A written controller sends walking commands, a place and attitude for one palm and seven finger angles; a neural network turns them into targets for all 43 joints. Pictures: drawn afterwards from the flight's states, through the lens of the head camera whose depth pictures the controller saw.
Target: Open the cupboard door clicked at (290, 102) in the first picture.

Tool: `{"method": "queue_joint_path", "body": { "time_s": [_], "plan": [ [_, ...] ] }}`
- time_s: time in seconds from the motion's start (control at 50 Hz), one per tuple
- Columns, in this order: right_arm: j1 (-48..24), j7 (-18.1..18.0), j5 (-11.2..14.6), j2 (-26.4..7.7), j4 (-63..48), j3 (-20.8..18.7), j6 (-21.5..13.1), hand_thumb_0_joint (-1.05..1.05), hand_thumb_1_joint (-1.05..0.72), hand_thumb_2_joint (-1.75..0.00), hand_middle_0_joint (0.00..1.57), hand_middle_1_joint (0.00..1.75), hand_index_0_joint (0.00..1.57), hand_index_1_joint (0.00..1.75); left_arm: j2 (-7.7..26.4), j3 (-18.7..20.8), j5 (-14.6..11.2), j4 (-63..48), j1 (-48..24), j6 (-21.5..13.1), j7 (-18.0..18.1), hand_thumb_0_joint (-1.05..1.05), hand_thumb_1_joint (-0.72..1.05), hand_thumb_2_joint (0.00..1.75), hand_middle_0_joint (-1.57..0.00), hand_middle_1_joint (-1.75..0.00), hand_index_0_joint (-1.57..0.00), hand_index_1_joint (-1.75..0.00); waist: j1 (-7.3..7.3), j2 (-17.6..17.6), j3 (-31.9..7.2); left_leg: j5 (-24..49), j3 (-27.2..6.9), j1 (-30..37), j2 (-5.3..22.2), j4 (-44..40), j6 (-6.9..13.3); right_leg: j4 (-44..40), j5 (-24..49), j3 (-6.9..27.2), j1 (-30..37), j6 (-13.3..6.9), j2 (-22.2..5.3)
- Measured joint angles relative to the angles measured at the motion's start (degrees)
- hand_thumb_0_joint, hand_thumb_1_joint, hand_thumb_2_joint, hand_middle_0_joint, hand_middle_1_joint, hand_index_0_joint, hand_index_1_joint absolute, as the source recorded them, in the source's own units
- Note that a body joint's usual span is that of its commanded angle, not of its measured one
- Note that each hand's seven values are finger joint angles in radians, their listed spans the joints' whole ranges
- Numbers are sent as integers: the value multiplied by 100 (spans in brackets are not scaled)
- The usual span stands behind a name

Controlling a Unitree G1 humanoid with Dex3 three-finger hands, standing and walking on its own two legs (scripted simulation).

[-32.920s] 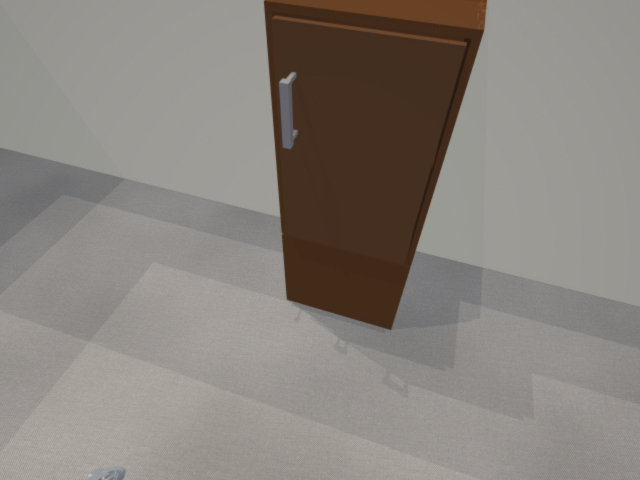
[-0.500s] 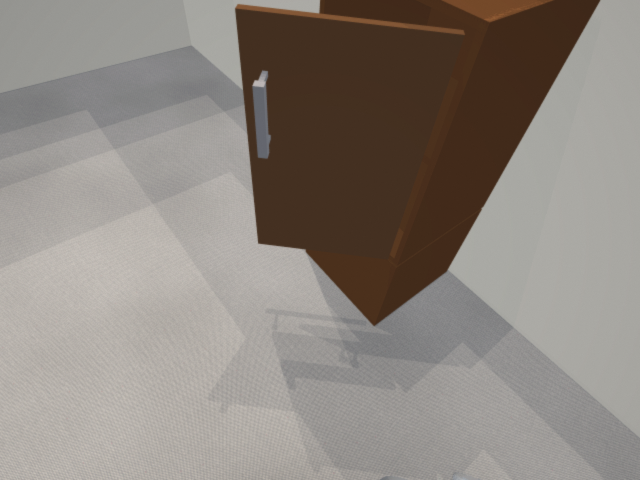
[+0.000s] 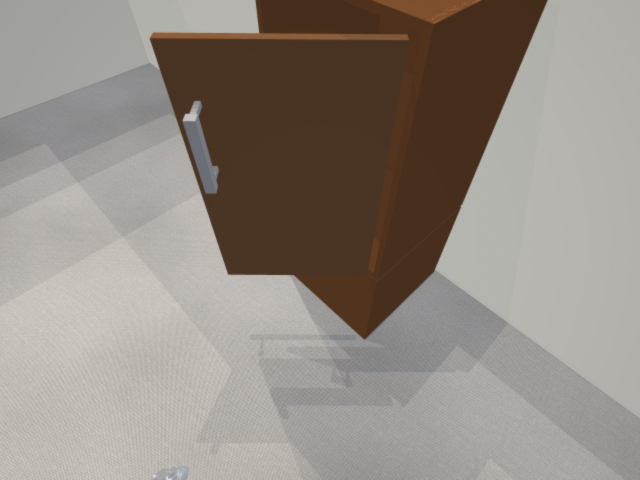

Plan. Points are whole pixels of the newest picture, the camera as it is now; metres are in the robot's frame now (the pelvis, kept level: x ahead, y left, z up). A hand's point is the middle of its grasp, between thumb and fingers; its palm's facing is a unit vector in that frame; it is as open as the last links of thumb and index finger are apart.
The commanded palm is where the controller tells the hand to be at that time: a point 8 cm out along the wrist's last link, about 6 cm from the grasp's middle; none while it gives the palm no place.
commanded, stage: come to a stop and stand still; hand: left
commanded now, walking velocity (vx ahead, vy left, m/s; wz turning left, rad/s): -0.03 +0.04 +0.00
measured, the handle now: (204, 149) +0.60 +0.21 +0.06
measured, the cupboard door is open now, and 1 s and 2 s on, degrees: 46 46 46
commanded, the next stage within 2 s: look again from close up in 0.58 s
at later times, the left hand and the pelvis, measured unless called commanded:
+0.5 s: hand out of the picture +0.00 +0.16 -0.15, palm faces +0.03 -0.97 -0.26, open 7.4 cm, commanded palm none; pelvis -0.02 -0.03 +0.01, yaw +0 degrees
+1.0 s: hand out of the picture +0.01 +0.14 -0.16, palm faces +0.03 -0.97 -0.23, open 7.3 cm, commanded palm none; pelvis +0.00 -0.04 +0.01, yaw +1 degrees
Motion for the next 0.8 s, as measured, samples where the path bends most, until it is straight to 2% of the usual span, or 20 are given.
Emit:
{"method": "queue_joint_path", "body": {
  "time_s": [0.1,0.14,0.24,0.4,0.52,0.8],
  "plan": [
    [-186,-11,-67,-5,-168,-25,1,0,-90,-90,20,30,20,30,-36,71,32,-57,178,137,-2,0,91,90,-20,-30,-20,-30,160,-69,43,9,57,-49,41,100,-16,155,-24,54,-103,-39,38],
    [-268,38,-17,-90,-314,-41,10,1,-90,-90,20,30,20,30,-70,21,10,-60,337,78,69,0,91,90,-20,-30,-20,-30,204,57,31,-63,24,-182,159,311,-69,159,-6,5,-140,-90,135],
    [-323,82,-26,-277,-797,-76,-95,1,-91,-90,20,30,20,30,-12,-56,42,28,802,-10,34,0,92,90,-20,-30,-20,-30,152,165,-152,-17,-3,-177,116,284,-102,232,-35,-14,-165,-157,88],
    [-271,116,-56,-435,-822,67,-188,1,-92,-90,20,30,20,30,-17,-143,27,206,1049,-92,-63,0,91,90,-20,-30,-20,-30,256,360,-330,304,-40,88,147,-278,-137,-347,275,-73,128,-184,169],
    [-120,126,-67,-415,-535,169,-209,0,-92,-90,20,30,20,30,-92,-176,15,344,970,-162,-91,0,91,90,-20,-30,-20,-30,247,367,-286,479,-89,196,167,-563,-181,-633,421,-132,259,-223,208],
    [350,98,-69,-108,172,277,-241,1,-91,-90,20,30,20,30,-92,-127,-9,645,777,-252,-48,1,93,90,-20,-30,-20,-30,150,300,-161,520,-182,302,240,-728,-268,-826,433,-233,408,-292,288]
  ]
}}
